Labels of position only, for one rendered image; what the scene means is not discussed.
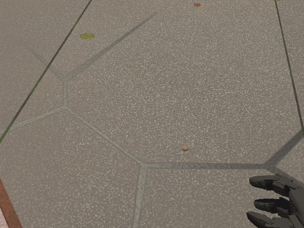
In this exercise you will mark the right robot hand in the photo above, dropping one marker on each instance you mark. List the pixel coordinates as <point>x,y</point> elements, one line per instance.
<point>291,211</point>

